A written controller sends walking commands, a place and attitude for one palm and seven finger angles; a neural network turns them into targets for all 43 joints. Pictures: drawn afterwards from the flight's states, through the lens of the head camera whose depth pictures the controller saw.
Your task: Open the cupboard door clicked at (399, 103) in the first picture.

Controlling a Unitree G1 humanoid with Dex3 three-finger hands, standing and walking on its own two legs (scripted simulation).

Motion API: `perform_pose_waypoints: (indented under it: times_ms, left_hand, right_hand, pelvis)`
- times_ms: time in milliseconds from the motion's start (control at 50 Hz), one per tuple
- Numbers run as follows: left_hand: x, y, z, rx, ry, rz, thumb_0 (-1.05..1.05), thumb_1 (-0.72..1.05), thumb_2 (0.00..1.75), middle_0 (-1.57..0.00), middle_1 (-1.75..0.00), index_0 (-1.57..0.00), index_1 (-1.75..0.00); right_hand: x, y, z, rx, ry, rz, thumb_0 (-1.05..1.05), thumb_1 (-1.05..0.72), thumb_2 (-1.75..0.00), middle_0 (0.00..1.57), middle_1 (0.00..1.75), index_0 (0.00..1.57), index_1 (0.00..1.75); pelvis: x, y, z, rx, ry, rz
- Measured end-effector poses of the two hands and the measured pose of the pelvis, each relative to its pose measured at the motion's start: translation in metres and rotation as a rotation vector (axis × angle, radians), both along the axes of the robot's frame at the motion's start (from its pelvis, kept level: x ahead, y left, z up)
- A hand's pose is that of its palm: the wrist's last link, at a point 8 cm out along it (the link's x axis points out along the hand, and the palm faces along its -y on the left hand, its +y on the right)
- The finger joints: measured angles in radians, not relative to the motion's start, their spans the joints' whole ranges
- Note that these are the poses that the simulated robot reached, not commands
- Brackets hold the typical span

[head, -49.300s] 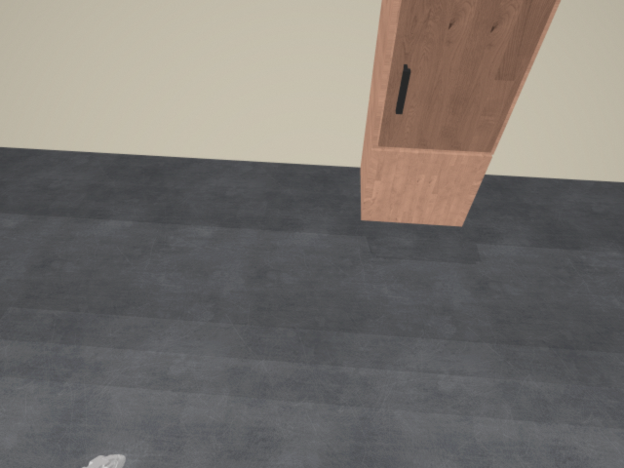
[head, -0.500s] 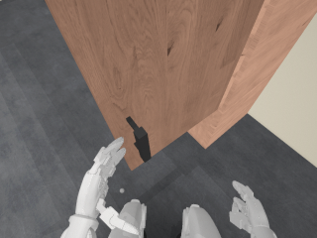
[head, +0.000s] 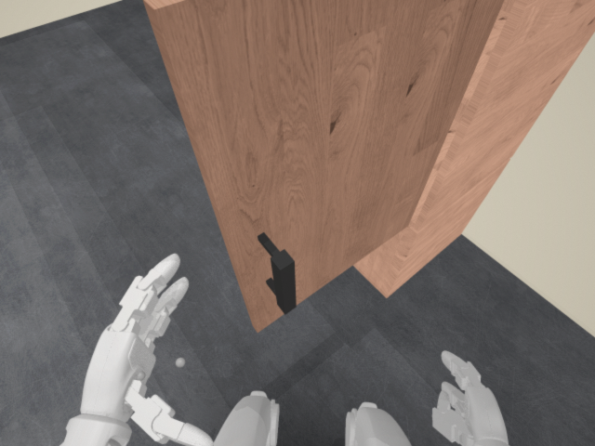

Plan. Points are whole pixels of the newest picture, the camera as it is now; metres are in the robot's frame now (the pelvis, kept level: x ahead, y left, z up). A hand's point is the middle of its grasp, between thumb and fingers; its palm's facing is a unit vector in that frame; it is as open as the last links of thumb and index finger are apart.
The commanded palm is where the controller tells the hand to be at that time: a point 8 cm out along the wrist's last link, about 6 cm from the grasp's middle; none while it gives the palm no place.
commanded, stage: draw the hand back to the body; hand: left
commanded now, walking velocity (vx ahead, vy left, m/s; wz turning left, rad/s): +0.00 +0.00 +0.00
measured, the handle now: (276, 275) +0.34 +0.06 +0.01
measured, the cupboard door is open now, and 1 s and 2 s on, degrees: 88 88 88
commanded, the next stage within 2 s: step back with the hand held close in 1.30 s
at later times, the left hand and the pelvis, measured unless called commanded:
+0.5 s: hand (63, 324) +0.21 +0.23 +0.16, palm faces +0.20 -0.91 -0.37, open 14.1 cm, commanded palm +0.18 +0.27 +0.20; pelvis +0.04 +0.03 +0.08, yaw +0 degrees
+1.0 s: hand out of the picture +0.24 +0.28 +0.29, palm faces +0.47 -0.77 -0.43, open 8.3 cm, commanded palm +0.19 +0.31 +0.29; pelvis +0.05 +0.01 +0.12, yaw -1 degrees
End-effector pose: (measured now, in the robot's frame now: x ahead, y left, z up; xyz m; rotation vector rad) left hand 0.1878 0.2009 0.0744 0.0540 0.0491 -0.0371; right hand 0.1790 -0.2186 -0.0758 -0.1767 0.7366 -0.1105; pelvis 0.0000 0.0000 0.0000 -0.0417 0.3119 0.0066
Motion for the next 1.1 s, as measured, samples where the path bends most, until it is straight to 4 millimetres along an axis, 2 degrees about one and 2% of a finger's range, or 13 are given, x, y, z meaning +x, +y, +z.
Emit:
perform_pose_waypoints:
  times_ms: [240,320,420,680,960,1020,1100]
  left_hand:
    - [-0.008,0.029,0.05,0.011,-0.02,-0.007,-0.01,-0.47,0.32,-0.15,-0.3,-0.16,-0.3]
    - [-0.008,0.043,0.066,0.168,0.071,0.096,-0.01,-0.4,0.35,-0.15,-0.3,-0.16,-0.3]
    - [-0.011,0.057,0.087,0.272,0.149,0.213,-0.01,-0.26,0.41,-0.16,-0.3,-0.16,-0.3]
    - [0.007,0.088,0.16,0.366,-0.008,0.356,0.0,0.18,0.6,-0.18,-0.3,-0.18,-0.3]
    - [0.007,0.11,0.231,0.46,-0.223,0.468,0.01,0.66,0.8,-0.2,-0.3,-0.2,-0.3]
    - [0.006,0.111,0.236,0.457,-0.246,0.483,0.01,0.75,0.84,-0.2,-0.3,-0.21,-0.3]
    - [0.005,0.104,0.227,0.429,-0.209,0.471,0.01,0.82,0.87,-0.2,-0.3,-0.21,-0.3]
  right_hand:
    - [0.009,0.005,0.059,-0.039,-0.09,-0.009,0.01,-0.9,-0.9,0.2,0.3,0.21,0.3]
    - [0.014,0.008,0.075,-0.053,-0.089,-0.03,0.01,-0.9,-0.9,0.2,0.3,0.21,0.3]
    - [0.02,0.017,0.092,-0.045,-0.097,-0.032,0.01,-0.9,-0.9,0.2,0.3,0.2,0.3]
    - [0.034,0.033,0.109,-0.006,-0.101,0.035,0.01,-0.9,-0.9,0.2,0.3,0.21,0.3]
    - [0.047,0.016,0.123,-0.02,-0.113,0.058,0.01,-0.9,-0.9,0.2,0.3,0.21,0.3]
    - [0.046,0.012,0.123,-0.017,-0.111,0.053,0.01,-0.9,-0.9,0.2,0.3,0.21,0.3]
    - [0.043,0.006,0.124,-0.017,-0.101,0.046,0.01,-0.9,-0.9,0.2,0.3,0.21,0.3]
  pelvis:
    - [0.014,0.012,0.038,-0.014,-0.09,0.01]
    - [0.022,0.016,0.054,-0.006,-0.128,-0.001]
    - [0.032,0.022,0.074,0.0,-0.178,-0.005]
    - [0.048,0.026,0.104,0.014,-0.291,-0.008]
    - [0.049,0.016,0.119,0.022,-0.359,-0.017]
    - [0.047,0.014,0.12,0.024,-0.367,-0.019]
    - [0.045,0.011,0.122,0.026,-0.375,-0.023]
